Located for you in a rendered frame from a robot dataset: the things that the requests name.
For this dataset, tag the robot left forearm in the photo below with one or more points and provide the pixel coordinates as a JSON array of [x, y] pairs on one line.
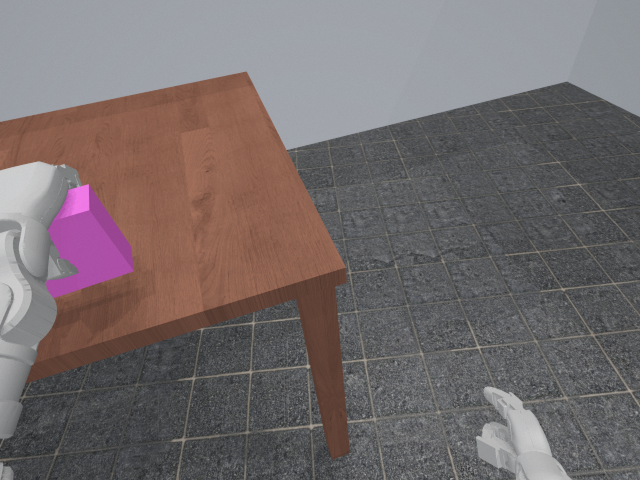
[[27, 309]]

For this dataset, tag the robot right hand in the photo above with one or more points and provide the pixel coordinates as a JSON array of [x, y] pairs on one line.
[[501, 445]]

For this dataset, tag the table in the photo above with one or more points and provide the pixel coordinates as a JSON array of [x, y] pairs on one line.
[[220, 224]]

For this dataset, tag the sponge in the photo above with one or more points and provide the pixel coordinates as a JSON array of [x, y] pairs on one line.
[[85, 234]]

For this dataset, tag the robot left hand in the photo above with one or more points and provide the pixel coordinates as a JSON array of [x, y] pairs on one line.
[[38, 190]]

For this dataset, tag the robot right forearm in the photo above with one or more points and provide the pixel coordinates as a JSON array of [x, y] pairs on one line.
[[535, 465]]

